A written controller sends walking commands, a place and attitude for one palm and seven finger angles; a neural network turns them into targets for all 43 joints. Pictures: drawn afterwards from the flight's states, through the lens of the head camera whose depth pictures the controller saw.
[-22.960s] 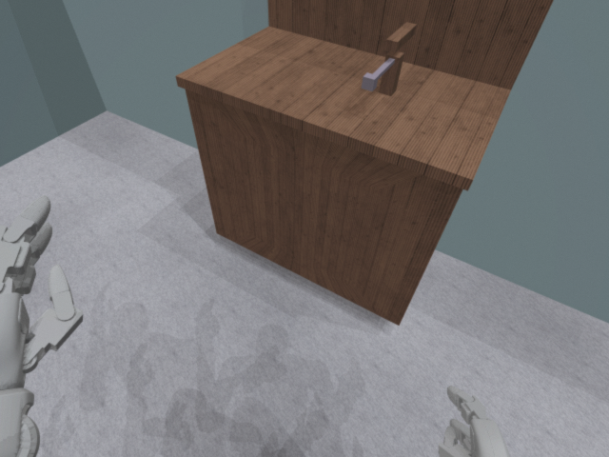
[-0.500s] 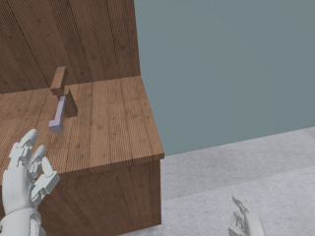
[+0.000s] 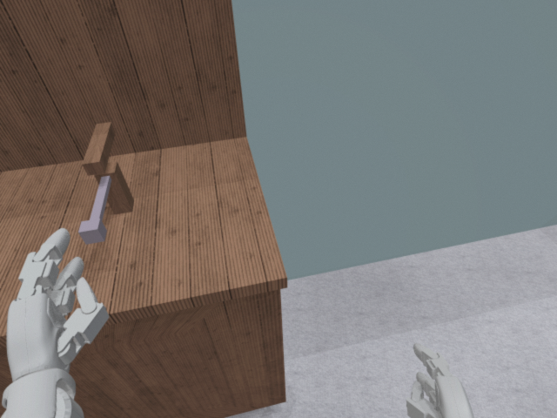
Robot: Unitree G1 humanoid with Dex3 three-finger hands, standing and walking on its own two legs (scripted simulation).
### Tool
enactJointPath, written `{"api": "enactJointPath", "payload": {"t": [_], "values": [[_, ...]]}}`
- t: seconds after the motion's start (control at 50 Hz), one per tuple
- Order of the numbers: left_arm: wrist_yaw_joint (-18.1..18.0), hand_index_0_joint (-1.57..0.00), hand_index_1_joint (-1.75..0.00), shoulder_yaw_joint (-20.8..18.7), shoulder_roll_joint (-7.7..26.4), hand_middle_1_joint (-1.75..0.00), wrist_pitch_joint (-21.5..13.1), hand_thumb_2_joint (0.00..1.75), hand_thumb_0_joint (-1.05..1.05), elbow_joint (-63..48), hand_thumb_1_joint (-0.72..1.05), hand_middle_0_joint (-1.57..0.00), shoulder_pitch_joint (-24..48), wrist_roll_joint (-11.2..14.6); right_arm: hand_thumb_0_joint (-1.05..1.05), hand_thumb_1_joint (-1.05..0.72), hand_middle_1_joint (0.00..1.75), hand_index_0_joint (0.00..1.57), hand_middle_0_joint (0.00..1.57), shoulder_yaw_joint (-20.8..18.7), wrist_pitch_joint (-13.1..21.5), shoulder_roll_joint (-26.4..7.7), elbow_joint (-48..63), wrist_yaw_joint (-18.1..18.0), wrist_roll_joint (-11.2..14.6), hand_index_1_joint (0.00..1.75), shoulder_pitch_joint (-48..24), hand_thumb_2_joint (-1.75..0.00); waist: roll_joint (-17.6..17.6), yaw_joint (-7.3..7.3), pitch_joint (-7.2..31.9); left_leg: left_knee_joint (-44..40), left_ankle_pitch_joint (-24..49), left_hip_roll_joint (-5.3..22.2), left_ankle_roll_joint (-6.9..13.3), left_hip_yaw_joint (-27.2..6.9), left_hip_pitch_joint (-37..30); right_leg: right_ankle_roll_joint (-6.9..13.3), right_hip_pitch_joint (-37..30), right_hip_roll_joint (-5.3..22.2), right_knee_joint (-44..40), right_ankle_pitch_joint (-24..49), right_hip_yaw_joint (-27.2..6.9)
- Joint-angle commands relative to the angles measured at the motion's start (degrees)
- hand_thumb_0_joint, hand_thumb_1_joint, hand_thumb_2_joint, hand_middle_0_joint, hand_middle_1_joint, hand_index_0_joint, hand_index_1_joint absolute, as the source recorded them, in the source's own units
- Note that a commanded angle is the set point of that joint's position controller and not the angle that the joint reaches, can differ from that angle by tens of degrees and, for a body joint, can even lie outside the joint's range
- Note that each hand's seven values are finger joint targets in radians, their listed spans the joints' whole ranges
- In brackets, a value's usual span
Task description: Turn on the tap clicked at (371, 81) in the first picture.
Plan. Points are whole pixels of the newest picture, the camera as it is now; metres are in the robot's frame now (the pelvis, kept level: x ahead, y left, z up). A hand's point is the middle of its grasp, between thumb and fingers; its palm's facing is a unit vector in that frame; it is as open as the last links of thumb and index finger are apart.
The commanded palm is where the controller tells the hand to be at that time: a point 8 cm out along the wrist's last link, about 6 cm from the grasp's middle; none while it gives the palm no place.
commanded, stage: reach beside the lever's end, fingers flat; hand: left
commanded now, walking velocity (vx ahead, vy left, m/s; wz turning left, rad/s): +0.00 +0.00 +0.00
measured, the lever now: (93, 231) +0.33 +0.35 +0.10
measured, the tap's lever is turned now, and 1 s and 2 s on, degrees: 0 0 0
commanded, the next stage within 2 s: none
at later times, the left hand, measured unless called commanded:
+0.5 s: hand (93, 294) +0.21 +0.26 +0.12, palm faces +0.55 -0.83 -0.11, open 7.4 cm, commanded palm +0.17 +0.31 +0.13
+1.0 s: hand (91, 275) +0.25 +0.29 +0.11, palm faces +0.56 -0.82 -0.09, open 7.6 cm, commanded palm +0.20 +0.34 +0.11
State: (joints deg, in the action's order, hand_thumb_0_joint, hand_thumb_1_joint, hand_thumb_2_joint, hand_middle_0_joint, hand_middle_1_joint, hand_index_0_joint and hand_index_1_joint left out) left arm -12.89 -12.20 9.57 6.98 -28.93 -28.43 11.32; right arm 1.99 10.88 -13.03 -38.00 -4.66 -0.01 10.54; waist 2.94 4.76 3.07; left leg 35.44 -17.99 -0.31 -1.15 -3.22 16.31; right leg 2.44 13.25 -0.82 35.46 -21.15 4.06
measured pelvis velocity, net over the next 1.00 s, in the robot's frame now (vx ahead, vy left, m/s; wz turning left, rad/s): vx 0.00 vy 0.01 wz -0.01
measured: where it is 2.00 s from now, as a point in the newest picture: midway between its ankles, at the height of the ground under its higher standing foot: outside the picture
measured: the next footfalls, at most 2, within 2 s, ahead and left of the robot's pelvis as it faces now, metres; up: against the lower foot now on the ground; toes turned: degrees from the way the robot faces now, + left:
none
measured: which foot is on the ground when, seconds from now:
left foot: down 0.00-1.00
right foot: down 0.00-1.00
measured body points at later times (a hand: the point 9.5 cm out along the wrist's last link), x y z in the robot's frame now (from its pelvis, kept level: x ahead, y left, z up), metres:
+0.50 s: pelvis +0.00 +0.00 +0.00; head -0.02 -0.02 +0.45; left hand +0.18 +0.31 +0.13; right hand +0.19 -0.22 -0.08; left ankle +0.01 +0.14 -0.73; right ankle -0.02 -0.09 -0.73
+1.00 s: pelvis +0.00 +0.01 +0.00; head +0.00 +0.00 +0.45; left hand +0.21 +0.34 +0.12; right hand +0.18 -0.22 -0.09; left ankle +0.01 +0.14 -0.73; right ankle -0.02 -0.09 -0.73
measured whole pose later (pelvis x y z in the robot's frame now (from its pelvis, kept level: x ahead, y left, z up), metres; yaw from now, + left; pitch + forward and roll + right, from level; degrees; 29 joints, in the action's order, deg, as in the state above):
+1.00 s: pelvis +0.00 +0.01 +0.00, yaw -1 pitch +2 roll +0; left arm -9.8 -21.1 13.2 0.6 -3.6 -10.2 11.9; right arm 1.3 10.3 -12.9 -40.9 -5.6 0.5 9.9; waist 2.0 2.9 2.5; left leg 36.0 -17.6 -0.6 -0.4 -2.3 20.0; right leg 1.7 17.1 -0.5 35.8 -20.4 3.2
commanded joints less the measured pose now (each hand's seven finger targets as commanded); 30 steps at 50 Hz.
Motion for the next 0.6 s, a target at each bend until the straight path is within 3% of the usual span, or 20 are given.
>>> {"api": "enactJointPath", "payload": {"t": [0.0,0.02,0.04,0.1,0.12,0.16,0.24,0.3,0.32,0.4,0.46,0.52,0.58], "values": [[-0.4,-0.20,-0.30,-4.9,8.0,-0.30,-3.8,0.90,0.00,-11.0,0.90,-0.20,6.9,-0.2,0.00,-0.90,0.30,0.20,0.20,-2.2,3.5,-5.8,9.2,-0.5,0.1,0.30,-8.4,-0.90,-3.3,-0.18,2.3,-4.3,10.7,-1.2,2.6,1.5,-1.8,-1.8,1.3,1.1,-7.3,14.6,-2.2],[-0.4,-0.20,-0.30,-6.1,9.2,-0.30,-3.7,0.90,0.00,-10.2,0.90,-0.20,6.4,-0.5,0.00,-0.90,0.30,0.20,0.20,-2.3,3.3,-5.8,8.8,-0.7,0.2,0.30,-8.5,-0.90,-3.2,0.18,1.9,-4.5,10.2,-1.2,2.6,1.5,-1.6,-1.8,1.3,0.9,-7.7,13.4,-2.1],[-0.3,-0.20,-0.30,-4.3,7.6,-0.30,-3.8,0.90,0.00,-10.4,0.90,-0.20,8.5,-0.4,0.00,-0.90,0.30,0.20,0.20,-2.1,3.2,-5.7,9.1,-0.7,0.2,0.30,-8.8,-0.90,-2.9,-0.44,2.6,-4.5,9.8,-1.4,2.6,1.6,-1.9,-1.9,1.5,1.2,-7.6,13.1,-2.3],[-0.3,-0.20,-0.30,-6.8,9.3,-0.30,-4.2,0.90,0.00,-8.3,0.90,-0.20,8.5,-0.1,0.00,-0.90,0.30,0.20,0.20,-2.3,3.1,-5.8,8.7,-0.8,0.1,0.30,-8.7,-0.90,-3.5,-0.06,3.6,-4.4,10.6,-1.4,2.6,1.7,-1.8,-1.9,0.7,1.1,-7.6,14.7,-2.7],[-0.2,-0.20,-0.30,-7.7,10.3,-0.30,-4.2,0.90,0.00,-8.1,0.90,-0.20,9.2,-0.2,0.00,-0.90,0.30,0.20,0.20,-2.2,2.9,-5.8,8.4,-0.8,0.2,0.30,-8.6,-0.90,-1.7,0.20,3.4,-4.6,10.3,-1.4,2.5,1.7,-1.7,-1.8,0.6,1.0,-7.8,13.9,-2.6],[0.1,-0.20,-0.30,-6.7,9.2,-0.30,-4.8,0.90,0.00,-7.5,0.90,-0.20,10.6,-0.1,0.00,-0.90,0.30,0.20,0.20,-2.1,3.0,-5.6,8.4,-0.8,0.3,0.30,-8.7,-0.90,-0.8,-0.24,3.5,-4.7,10.5,-1.4,2.4,1.7,-2.0,-1.7,0.8,1.1,-7.5,14.1,-2.5],[0.5,-0.20,-0.30,-7.5,9.9,-0.30,-5.6,0.90,0.00,-5.7,0.90,-0.20,12.8,0.3,0.00,-0.90,0.30,0.20,0.20,-2.3,3.2,-5.7,8.0,-1.0,0.3,0.30,-8.7,-0.90,-0.8,-0.61,3.7,-4.7,10.0,-1.4,2.5,1.8,-2.1,-1.7,1.0,1.1,-7.8,13.6,-2.7],[1.0,-0.20,-0.30,-8.9,11.1,-0.30,-5.7,0.90,0.00,-2.8,0.90,-0.20,14.9,0.7,0.00,-0.90,0.30,0.20,0.20,-2.5,3.2,-6.0,7.5,-1.2,0.4,0.30,-8.7,-0.90,-2.7,-0.79,3.5,-4.8,9.4,-1.5,2.5,1.7,-1.6,-1.8,1.0,1.0,-8.1,13.2,-3.0],[0.9,-0.20,-0.30,-9.8,11.9,-0.30,-5.8,0.90,0.00,-2.6,0.90,-0.20,14.3,0.5,0.00,-0.90,0.30,0.20,0.20,-2.5,3.1,-6.0,7.3,-1.3,0.4,0.30,-8.6,-0.90,-1.8,-0.28,3.7,-5.2,9.8,-1.4,2.4,1.6,-1.7,-1.6,0.6,0.9,-8.1,13.2,-2.7],[1.4,-0.20,-0.29,-9.0,11.0,-0.29,-6.3,0.90,0.00,-1.8,0.90,-0.20,14.6,0.8,0.00,-0.90,0.30,0.20,0.20,-2.6,3.2,-6.1,7.5,-1.0,0.5,0.30,-8.4,-0.90,-0.4,-0.49,4.7,-4.9,11.2,-1.5,2.3,1.8,-2.0,-1.6,0.5,1.0,-7.2,15.3,-2.6],[1.4,-0.19,-0.28,-10.1,11.6,-0.28,-6.8,0.90,0.00,0.0,0.90,-0.19,16.6,1.0,0.00,-0.90,0.30,0.20,0.20,-2.7,3.1,-6.1,7.2,-1.1,0.5,0.30,-8.4,-0.90,-2.3,-0.85,4.1,-5.0,10.9,-1.4,2.3,1.6,-1.5,-1.7,0.7,0.9,-7.3,15.1,-2.6],[1.4,-0.19,-0.28,-12.9,13.9,-0.28,-7.4,0.90,0.00,1.5,0.90,-0.19,16.7,1.0,0.00,-0.90,0.30,0.20,0.20,-3.0,2.8,-6.2,6.7,-1.3,0.6,0.30,-8.1,-0.90,-1.4,-0.49,4.8,-4.7,11.5,-1.4,2.3,2.0,-1.3,-1.6,0.4,0.8,-7.3,15.5,-2.7],[2.1,-0.19,-0.27,-12.2,12.9,-0.27,-8.4,0.90,0.00,2.5,0.90,-0.19,17.0,1.3,0.00,-0.90,0.30,0.20,0.20,-3.2,2.9,-6.3,6.8,-1.0,0.6,0.30,-8.0,-0.90,-0.8,-0.70,5.7,-4.5,12.3,-1.4,2.2,2.0,-1.5,-1.5,0.5,0.9,-6.5,16.8,-2.6]]}}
